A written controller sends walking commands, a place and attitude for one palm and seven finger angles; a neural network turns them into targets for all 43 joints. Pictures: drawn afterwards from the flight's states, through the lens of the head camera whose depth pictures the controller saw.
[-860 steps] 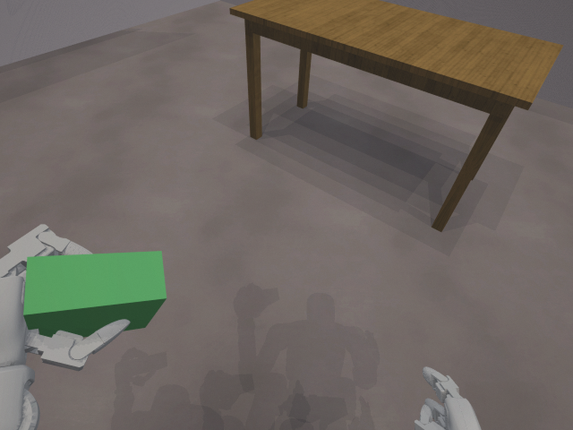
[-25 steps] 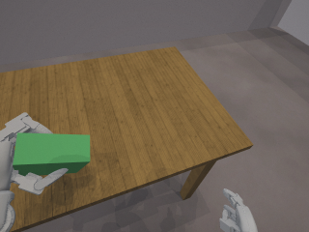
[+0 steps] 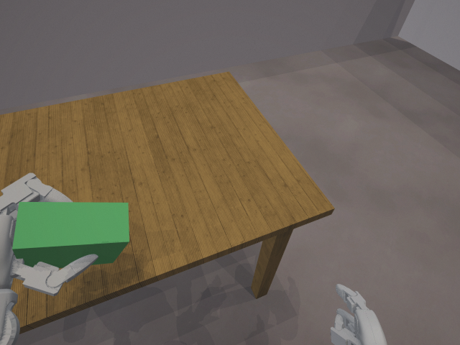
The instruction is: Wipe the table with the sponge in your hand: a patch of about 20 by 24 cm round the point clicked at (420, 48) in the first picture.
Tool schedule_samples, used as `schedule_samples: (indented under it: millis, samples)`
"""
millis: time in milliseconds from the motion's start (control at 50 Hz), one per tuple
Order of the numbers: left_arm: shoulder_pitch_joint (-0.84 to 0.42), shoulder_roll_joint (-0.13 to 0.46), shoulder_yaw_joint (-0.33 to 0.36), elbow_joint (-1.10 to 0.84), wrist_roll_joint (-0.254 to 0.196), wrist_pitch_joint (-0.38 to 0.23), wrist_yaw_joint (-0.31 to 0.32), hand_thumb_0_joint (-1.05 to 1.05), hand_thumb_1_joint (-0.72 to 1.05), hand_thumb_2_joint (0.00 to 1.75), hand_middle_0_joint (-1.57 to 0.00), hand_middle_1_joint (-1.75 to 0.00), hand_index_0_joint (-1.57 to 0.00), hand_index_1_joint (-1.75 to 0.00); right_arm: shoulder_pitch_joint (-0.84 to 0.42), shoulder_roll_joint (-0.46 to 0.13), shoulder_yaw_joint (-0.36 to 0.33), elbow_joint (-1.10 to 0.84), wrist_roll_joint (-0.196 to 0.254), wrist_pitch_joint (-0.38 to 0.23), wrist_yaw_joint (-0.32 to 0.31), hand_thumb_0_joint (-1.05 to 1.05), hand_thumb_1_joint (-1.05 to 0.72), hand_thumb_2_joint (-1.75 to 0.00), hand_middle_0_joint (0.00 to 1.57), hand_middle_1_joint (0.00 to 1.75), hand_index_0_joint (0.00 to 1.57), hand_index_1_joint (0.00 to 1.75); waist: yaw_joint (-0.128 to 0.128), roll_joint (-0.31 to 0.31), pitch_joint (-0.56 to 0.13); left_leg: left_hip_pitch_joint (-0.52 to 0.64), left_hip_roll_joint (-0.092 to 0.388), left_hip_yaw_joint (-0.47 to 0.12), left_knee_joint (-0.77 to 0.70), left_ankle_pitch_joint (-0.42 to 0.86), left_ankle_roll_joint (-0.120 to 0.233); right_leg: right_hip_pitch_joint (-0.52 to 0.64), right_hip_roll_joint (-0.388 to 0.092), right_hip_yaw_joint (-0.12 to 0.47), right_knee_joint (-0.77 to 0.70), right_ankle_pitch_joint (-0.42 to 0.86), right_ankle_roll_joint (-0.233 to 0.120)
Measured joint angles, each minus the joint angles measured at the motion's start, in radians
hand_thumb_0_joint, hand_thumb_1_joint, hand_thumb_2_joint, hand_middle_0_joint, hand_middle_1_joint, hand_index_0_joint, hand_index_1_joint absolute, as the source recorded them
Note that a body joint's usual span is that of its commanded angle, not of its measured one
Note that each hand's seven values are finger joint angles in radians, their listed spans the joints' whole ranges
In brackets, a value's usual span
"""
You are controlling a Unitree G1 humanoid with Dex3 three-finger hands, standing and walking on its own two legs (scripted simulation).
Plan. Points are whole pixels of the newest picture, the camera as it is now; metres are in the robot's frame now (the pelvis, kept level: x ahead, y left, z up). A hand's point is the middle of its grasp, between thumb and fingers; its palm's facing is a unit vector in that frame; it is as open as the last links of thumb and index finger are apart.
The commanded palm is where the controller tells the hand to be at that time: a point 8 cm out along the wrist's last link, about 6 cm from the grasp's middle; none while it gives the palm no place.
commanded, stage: come to a stop and stand still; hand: left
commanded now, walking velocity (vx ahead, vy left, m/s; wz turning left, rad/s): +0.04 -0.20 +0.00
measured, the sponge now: (89, 236) +0.23 +0.22 +0.13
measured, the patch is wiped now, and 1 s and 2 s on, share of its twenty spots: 0.00 0.00 0.00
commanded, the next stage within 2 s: none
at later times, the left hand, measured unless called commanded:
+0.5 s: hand (144, 227) +0.23 +0.14 +0.16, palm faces +0.29 -0.79 -0.54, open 9.6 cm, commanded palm +0.17 +0.18 +0.17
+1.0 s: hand (171, 245) +0.22 +0.10 +0.14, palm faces +0.42 -0.77 -0.48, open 9.6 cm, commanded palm +0.16 +0.13 +0.17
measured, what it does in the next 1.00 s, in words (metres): steps to the right: right foot, then left foot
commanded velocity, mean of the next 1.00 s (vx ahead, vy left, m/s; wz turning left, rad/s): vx -0.02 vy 0.15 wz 0.00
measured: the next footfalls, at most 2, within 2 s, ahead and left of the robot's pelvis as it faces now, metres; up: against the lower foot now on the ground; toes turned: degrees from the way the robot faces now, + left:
right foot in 0.72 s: +0.12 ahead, -0.35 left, +0.00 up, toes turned +4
left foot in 0.90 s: -0.03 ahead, -0.04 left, +0.00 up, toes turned +4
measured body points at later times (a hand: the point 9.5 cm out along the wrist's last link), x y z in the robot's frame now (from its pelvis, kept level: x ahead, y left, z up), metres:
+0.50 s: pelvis +0.02 -0.10 +0.00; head +0.06 -0.13 +0.44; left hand +0.21 +0.18 +0.19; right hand +0.19 -0.34 -0.11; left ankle +0.01 +0.06 -0.71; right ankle +0.00 -0.05 -0.73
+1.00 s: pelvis +0.00 -0.16 -0.05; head +0.04 -0.12 +0.40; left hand +0.19 +0.14 +0.17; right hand +0.13 -0.42 -0.13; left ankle -0.07 -0.05 -0.74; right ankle +0.05 -0.31 -0.72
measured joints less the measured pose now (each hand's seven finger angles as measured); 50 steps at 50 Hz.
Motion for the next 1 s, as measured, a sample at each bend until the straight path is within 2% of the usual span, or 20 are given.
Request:
schedule_samples:
  millis: [180, 300, 360, 400, 440, 460, 480, 520, 540, 560, 580, 600, 620, 640, 680, 720, 780, 860, 940, 1000]
  samples:
    - [-0.018, -0.026, -0.020, 0.010, -0.014, 0.019, 0.016, 0.00, -0.45, 1.02, -0.79, -1.35, -0.79, -1.35, 0.021, -0.024, -0.019, 0.030, 0.017, 0.004, -0.004, 0.02, -0.91, -0.90, 0.20, 0.30, 0.20, 0.30, -0.013, 0.003, -0.047, -0.047, 0.054, -0.035, 0.160, -0.096, -0.001, -0.002, 0.066, -0.010, 0.017, -0.031, -0.046]
    - [-0.016, -0.012, -0.007, 0.001, -0.004, 0.011, 0.043, 0.00, -0.45, 1.02, -0.79, -1.35, -0.78, -1.35, -0.013, -0.014, -0.011, 0.048, 0.020, 0.010, -0.009, 0.02, -0.91, -0.90, 0.20, 0.30, 0.20, 0.30, -0.034, -0.025, 0.002, 0.074, 0.080, 0.002, -0.001, -0.040, -0.004, 0.000, 0.066, -0.019, 0.068, 0.020, 0.163]
    - [0.008, 0.020, -0.001, -0.028, 0.004, 0.014, 0.038, 0.00, -0.45, 1.02, -0.79, -1.35, -0.78, -1.35, -0.021, -0.027, -0.020, -0.020, 0.012, 0.014, -0.007, 0.02, -0.91, -0.90, 0.20, 0.30, 0.20, 0.30, -0.050, -0.008, 0.027, 0.064, 0.079, 0.002, 0.027, -0.041, -0.015, -0.051, 0.057, -0.034, 0.185, 0.001, 0.208]
    - [0.029, 0.049, 0.004, -0.056, 0.014, 0.008, 0.022, 0.00, -0.45, 1.02, -0.79, -1.35, -0.78, -1.35, -0.007, -0.041, -0.031, -0.061, 0.013, 0.012, -0.008, 0.01, -0.91, -0.90, 0.20, 0.30, 0.20, 0.30, -0.058, -0.003, 0.011, 0.004, 0.058, -0.010, 0.114, -0.103, -0.025, -0.019, 0.050, -0.026, 0.124, -0.132, 0.143]
    - [0.043, 0.051, 0.009, -0.061, 0.016, -0.008, 0.013, 0.00, -0.45, 1.02, -0.79, -1.36, -0.78, -1.35, -0.024, -0.048, -0.042, -0.045, 0.018, 0.023, -0.010, 0.01, -0.91, -0.90, 0.20, 0.30, 0.20, 0.30, -0.054, 0.018, 0.023, -0.055, 0.050, -0.035, 0.234, -0.197, -0.021, -0.023, 0.059, -0.048, 0.099, -0.116, -0.008]
    - [0.052, 0.051, 0.014, -0.057, 0.014, -0.014, 0.012, 0.00, -0.45, 1.02, -0.79, -1.36, -0.78, -1.35, -0.033, -0.045, -0.044, -0.030, 0.021, 0.034, -0.011, 0.01, -0.91, -0.90, 0.20, 0.30, 0.20, 0.30, -0.052, 0.019, 0.035, -0.073, 0.040, -0.035, 0.290, -0.249, -0.023, -0.020, 0.055, -0.057, 0.088, -0.087, -0.022]
    - [0.059, 0.048, 0.020, -0.048, 0.009, -0.017, 0.013, 0.00, -0.45, 1.02, -0.79, -1.36, -0.78, -1.35, -0.041, -0.038, -0.043, -0.009, 0.027, 0.042, -0.010, 0.01, -0.91, -0.90, 0.20, 0.30, 0.20, 0.30, -0.049, 0.016, 0.051, -0.077, 0.032, -0.022, 0.313, -0.290, -0.026, -0.010, 0.050, -0.062, 0.070, -0.064, 0.025]
    - [0.071, 0.033, 0.039, -0.028, -0.005, -0.005, 0.026, 0.00, -0.45, 1.02, -0.79, -1.36, -0.78, -1.35, -0.065, -0.016, -0.035, 0.035, 0.042, 0.051, -0.004, 0.01, -0.91, -0.90, 0.20, 0.30, 0.20, 0.30, -0.028, 0.008, 0.089, -0.018, 0.032, 0.055, 0.203, -0.295, 0.003, -0.037, 0.043, -0.084, 0.104, 0.041, 0.231]
    - [0.085, 0.026, 0.056, -0.023, -0.018, 0.001, 0.042, 0.00, -0.45, 1.02, -0.79, -1.36, -0.78, -1.35, -0.082, -0.013, -0.025, 0.033, 0.043, 0.054, 0.000, 0.01, -0.91, -0.90, 0.20, 0.30, 0.20, 0.30, -0.018, 0.019, 0.109, 0.026, 0.039, 0.083, 0.109, -0.198, 0.058, -0.135, 0.053, -0.081, 0.285, 0.146, 0.321]
    - [0.103, 0.025, 0.065, -0.028, -0.020, 0.013, 0.057, 0.00, -0.45, 1.02, -0.79, -1.36, -0.78, -1.35, -0.081, -0.021, -0.022, -0.004, 0.027, 0.056, 0.004, 0.01, -0.91, -0.90, 0.20, 0.30, 0.20, 0.30, -0.020, 0.060, 0.120, 0.056, 0.058, 0.053, 0.053, -0.075, 0.126, -0.264, 0.080, -0.071, 0.579, 0.051, 0.323]
    - [0.106, 0.038, 0.066, -0.038, -0.004, 0.028, 0.063, 0.00, -0.45, 1.02, -0.79, -1.36, -0.78, -1.35, -0.069, -0.027, -0.031, -0.039, 0.013, 0.041, 0.003, 0.02, -0.91, -0.90, 0.20, 0.30, 0.20, 0.30, -0.032, 0.100, 0.128, 0.070, 0.081, 0.012, 0.045, -0.046, 0.127, -0.364, 0.085, -0.059, 0.848, -0.082, 0.221]
    - [0.075, 0.060, 0.058, -0.040, 0.016, 0.046, 0.056, 0.00, -0.45, 1.02, -0.79, -1.36, -0.78, -1.35, -0.060, -0.020, -0.047, -0.043, 0.007, 0.022, -0.001, 0.01, -0.91, -0.90, 0.20, 0.30, 0.20, 0.30, -0.037, 0.105, 0.140, 0.062, 0.080, -0.009, 0.081, -0.079, 0.069, -0.416, 0.054, -0.015, 1.011, -0.172, 0.061]
    - [0.037, 0.069, 0.044, -0.041, 0.021, 0.051, 0.044, 0.00, -0.45, 1.02, -0.79, -1.36, -0.78, -1.35, -0.051, -0.015, -0.054, -0.035, 0.006, 0.013, 0.000, 0.01, -0.91, -0.90, 0.20, 0.30, 0.20, 0.30, -0.038, 0.101, 0.138, 0.049, 0.074, -0.025, 0.117, -0.110, 0.002, -0.442, 0.014, 0.047, 1.066, -0.240, -0.020]
    - [0.006, 0.066, 0.033, -0.036, 0.018, 0.034, 0.033, 0.00, -0.45, 1.02, -0.79, -1.36, -0.78, -1.35, -0.040, -0.016, -0.055, -0.026, 0.010, 0.010, 0.001, 0.01, -0.91, -0.90, 0.20, 0.30, 0.20, 0.30, -0.036, 0.099, 0.123, 0.025, 0.070, -0.040, 0.153, -0.136, -0.038, -0.455, -0.033, 0.105, 1.037, -0.271, -0.018]
    - [-0.019, 0.068, 0.035, -0.044, 0.010, 0.004, 0.021, 0.00, -0.45, 1.02, -0.79, -1.36, -0.78, -1.35, -0.013, -0.018, -0.047, -0.022, 0.032, 0.008, -0.004, 0.01, -0.91, -0.90, 0.20, 0.30, 0.20, 0.30, -0.031, 0.099, 0.096, -0.032, 0.074, -0.065, 0.253, -0.193, -0.055, -0.418, -0.130, 0.172, 0.806, -0.233, 0.117]
    - [-0.002, 0.122, 0.088, -0.089, 0.012, -0.006, 0.023, 0.00, -0.45, 1.02, -0.79, -1.36, -0.78, -1.35, 0.019, 0.002, -0.034, -0.025, 0.038, 0.003, -0.011, 0.01, -0.90, -0.90, 0.20, 0.30, 0.20, 0.30, -0.032, 0.064, 0.074, -0.109, 0.078, -0.090, 0.426, -0.289, -0.042, -0.327, -0.210, 0.175, 0.536, -0.114, 0.129]
    - [-0.047, 0.093, 0.113, -0.115, 0.022, -0.025, 0.011, 0.00, -0.45, 1.02, -0.79, -1.36, -0.78, -1.35, 0.013, -0.018, -0.039, 0.035, 0.027, -0.001, -0.016, 0.01, -0.90, -0.90, 0.20, 0.30, 0.20, 0.30, -0.045, 0.070, 0.090, -0.229, 0.055, -0.155, 0.767, -0.364, -0.030, -0.339, -0.201, 0.115, 0.631, -0.237, 0.216]
    - [-0.083, -0.006, 0.072, -0.140, 0.033, -0.010, -0.004, 0.00, -0.45, 1.02, -0.79, -1.35, -0.78, -1.35, 0.010, -0.058, -0.070, 0.121, 0.022, 0.021, 0.008, 0.02, -0.91, -0.90, 0.20, 0.30, 0.20, 0.30, -0.056, 0.035, 0.083, -0.234, 0.000, -0.087, 0.872, -0.298, -0.031, -0.338, -0.216, 0.102, 0.612, -0.223, 0.209]
    - [-0.022, 0.047, 0.116, -0.200, 0.036, -0.027, 0.022, 0.00, -0.45, 1.02, -0.79, -1.35, -0.79, -1.35, 0.031, -0.048, -0.082, 0.093, 0.028, 0.004, 0.015, 0.02, -0.91, -0.90, 0.20, 0.30, 0.20, 0.30, -0.095, -0.059, 0.046, -0.075, -0.018, -0.045, 0.520, -0.473, -0.015, -0.393, -0.249, 0.125, 0.594, -0.201, 0.192]
    - [0.033, 0.090, 0.182, -0.177, 0.049, -0.052, 0.056, 0.00, -0.45, 1.02, -0.79, -1.35, -0.79, -1.35, 0.031, 0.004, -0.079, 0.081, 0.010, -0.032, 0.005, 0.02, -0.91, -0.90, 0.20, 0.30, 0.20, 0.30, -0.056, -0.166, 0.060, 0.002, -0.052, 0.052, 0.398, -0.390, -0.007, -0.422, -0.240, 0.147, 0.734, -0.298, 0.121]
